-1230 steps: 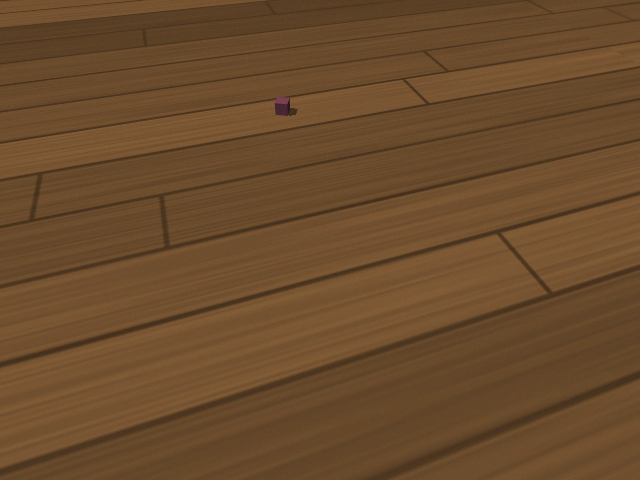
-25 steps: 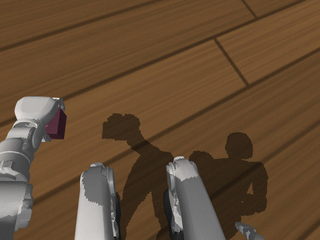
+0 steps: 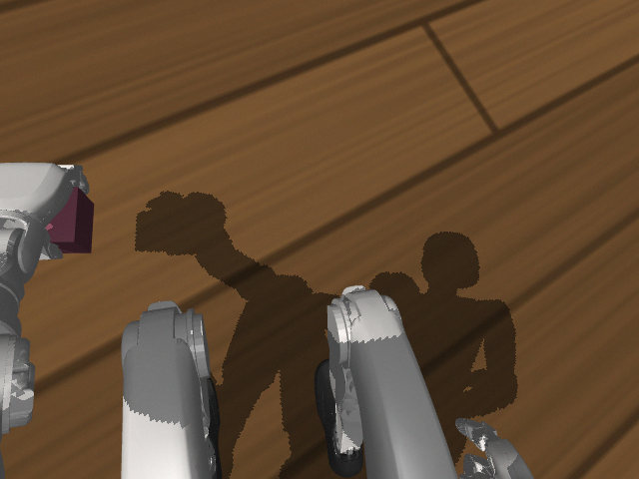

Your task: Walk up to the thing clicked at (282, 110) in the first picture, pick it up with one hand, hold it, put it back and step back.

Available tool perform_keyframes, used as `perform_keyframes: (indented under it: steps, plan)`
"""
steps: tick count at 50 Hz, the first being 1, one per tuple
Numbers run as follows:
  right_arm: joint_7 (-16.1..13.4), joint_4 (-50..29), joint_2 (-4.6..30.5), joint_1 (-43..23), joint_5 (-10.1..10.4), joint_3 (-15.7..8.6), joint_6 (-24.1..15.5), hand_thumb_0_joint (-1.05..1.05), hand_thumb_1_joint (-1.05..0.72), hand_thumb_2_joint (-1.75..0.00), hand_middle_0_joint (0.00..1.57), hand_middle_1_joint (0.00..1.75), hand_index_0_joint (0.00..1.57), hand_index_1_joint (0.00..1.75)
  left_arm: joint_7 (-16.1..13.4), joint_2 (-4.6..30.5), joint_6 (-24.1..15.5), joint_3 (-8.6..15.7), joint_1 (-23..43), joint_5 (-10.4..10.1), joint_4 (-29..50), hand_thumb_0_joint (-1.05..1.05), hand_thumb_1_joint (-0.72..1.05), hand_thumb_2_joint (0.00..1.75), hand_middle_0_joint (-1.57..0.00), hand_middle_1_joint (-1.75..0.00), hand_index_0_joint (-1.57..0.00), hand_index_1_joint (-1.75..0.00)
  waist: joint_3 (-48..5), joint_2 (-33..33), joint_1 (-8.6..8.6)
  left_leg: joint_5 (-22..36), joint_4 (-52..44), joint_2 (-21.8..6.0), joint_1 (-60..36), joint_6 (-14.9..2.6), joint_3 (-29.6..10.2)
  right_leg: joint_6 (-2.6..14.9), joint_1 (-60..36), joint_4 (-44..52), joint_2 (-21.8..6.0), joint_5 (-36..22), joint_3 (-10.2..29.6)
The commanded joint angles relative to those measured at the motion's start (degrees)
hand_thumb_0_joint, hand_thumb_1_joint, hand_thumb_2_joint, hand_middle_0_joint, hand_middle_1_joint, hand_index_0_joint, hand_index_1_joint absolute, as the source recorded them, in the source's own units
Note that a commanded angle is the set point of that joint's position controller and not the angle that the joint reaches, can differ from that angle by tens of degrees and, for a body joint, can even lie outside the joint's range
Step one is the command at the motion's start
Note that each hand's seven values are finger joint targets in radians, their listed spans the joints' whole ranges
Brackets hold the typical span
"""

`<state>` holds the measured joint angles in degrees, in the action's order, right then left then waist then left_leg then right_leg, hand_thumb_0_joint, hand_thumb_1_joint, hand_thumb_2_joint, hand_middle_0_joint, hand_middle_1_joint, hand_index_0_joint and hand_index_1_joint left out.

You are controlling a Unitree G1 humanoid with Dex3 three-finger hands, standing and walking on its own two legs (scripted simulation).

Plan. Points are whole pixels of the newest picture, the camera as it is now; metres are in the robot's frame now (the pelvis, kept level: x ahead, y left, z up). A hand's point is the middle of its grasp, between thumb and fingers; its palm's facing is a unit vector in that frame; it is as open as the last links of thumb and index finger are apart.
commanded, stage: crouch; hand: left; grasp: from above
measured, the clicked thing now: (54, 221) +0.44 +0.31 -0.19
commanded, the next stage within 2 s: lower in 0.40 s
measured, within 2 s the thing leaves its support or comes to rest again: rests again in 1.70 s
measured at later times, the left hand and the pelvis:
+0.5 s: hand (56, 225) +0.44 +0.31 -0.20, palm faces -0.47 -0.01 -0.88, open 10.2 cm; pelvis -0.01 +0.00 -0.04, yaw -2 degrees
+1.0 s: hand (69, 234) +0.44 +0.32 -0.26, palm faces -0.47 -0.04 -0.88, open 10.2 cm; pelvis +0.00 +0.00 -0.07, yaw -3 degrees
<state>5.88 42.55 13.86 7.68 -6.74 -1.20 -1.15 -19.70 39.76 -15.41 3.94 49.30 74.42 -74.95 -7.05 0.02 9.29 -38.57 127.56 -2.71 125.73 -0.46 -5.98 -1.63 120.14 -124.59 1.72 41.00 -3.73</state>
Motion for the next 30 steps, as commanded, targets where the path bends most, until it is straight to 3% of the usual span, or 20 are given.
perform_keyframes:
  steps: [1,4,12,15,22,24,26,30]
  plan:
    - [-0.3,-1.2,13.1,10.9,-0.1,-3.7,-0.4,0.00,-0.92,-0.91,0.20,0.30,0.20,0.30,-2.1,15.3,-0.6,2.2,18.0,-1.3,6.5,0.00,0.58,0.83,-0.94,-0.73,-0.96,-0.71,-36.2,-14.5,0.03,10.1,-12.4,1.4,-31.6,-0.87,2.3,3.95,-12.6,12.1,1.7,-12.6,-3.3]
    - [-0.2,-1.0,13.4,11.2,-0.2,-3.3,-0.2,0.00,-0.92,-0.91,0.20,0.30,0.20,0.30,-2.0,17.9,-1.0,3.3,19.7,-1.0,7.4,0.00,0.57,0.80,-0.93,-0.72,-0.96,-0.70,-38.1,-14.2,-0.18,9.9,-11.1,1.5,-30.6,-1.00,2.6,3.89,-13.6,11.3,1.9,-12.7,-3.5]
    - [0.0,-0.7,14.1,11.2,-0.6,-2.1,-0.1,0.00,-0.92,-0.91,0.20,0.30,0.20,0.30,-2.2,18.8,-2.0,3.3,20.3,-1.0,5.5,0.00,0.55,0.83,-0.93,-0.72,-0.94,-0.70,-35.9,-14.0,0.89,9.3,-8.1,1.3,-27.8,-1.08,2.4,3.70,-11.5,9.2,2.1,-12.3,-4.2]
    - [0.1,-0.4,14.1,10.9,-0.7,-1.6,0.0,0.00,-0.92,-0.91,0.20,0.30,0.20,0.30,-2.5,21.1,-2.4,3.9,20.7,-0.6,5.2,0.00,0.53,0.82,-0.92,-0.71,-0.93,-0.70,-35.6,-13.9,0.58,8.4,-7.1,1.4,-25.5,-1.24,3.0,3.66,-12.1,9.2,2.4,-11.5,-4.1]
    - [0.3,-0.2,14.8,10.5,-1.1,-0.7,-0.2,0.00,-0.92,-0.91,0.20,0.30,0.20,0.30,-2.3,20.2,-2.8,3.0,20.8,-0.4,3.4,0.00,0.54,0.84,-0.93,-0.70,-0.94,-0.69,-33.5,-15.7,1.68,6.7,-6.8,1.3,-25.6,-0.72,1.6,3.87,-8.6,6.5,2.2,-10.4,-5.3]
    - [0.2,-0.5,14.9,10.3,-1.2,-0.7,-0.1,0.00,-0.92,-0.91,0.20,0.30,0.20,0.30,-2.5,21.9,-3.2,3.9,21.4,0.0,4.7,0.00,0.52,0.80,-0.92,-0.68,-0.93,-0.67,-34.2,-17.0,1.11,7.1,-6.4,1.3,-25.8,-0.65,1.7,3.89,-8.4,6.3,2.2,-10.6,-5.4]
    - [0.2,-0.2,14.9,10.4,-1.2,-0.6,0.1,0.00,-0.92,-0.91,0.20,0.30,0.20,0.30,-2.6,21.6,-3.3,3.8,20.9,-0.1,4.6,0.00,0.47,0.81,-0.90,-0.67,-0.91,-0.67,-35.0,-16.2,1.03,8.4,-5.6,1.4,-25.7,-0.78,2.1,3.75,-9.3,6.3,2.4,-11.8,-5.2]
    - [0.3,0.0,14.8,10.1,-1.6,0.5,0.0,0.00,-0.93,-0.91,0.20,0.30,0.20,0.30,-2.8,21.5,-3.6,3.0,19.3,-0.2,-0.4,0.00,0.46,0.83,-0.90,-0.70,-0.90,-0.70,-31.1,-12.7,2.29,8.7,-3.1,1.3,-21.3,-1.41,2.4,3.21,-10.0,6.2,2.6,-12.6,-5.3]
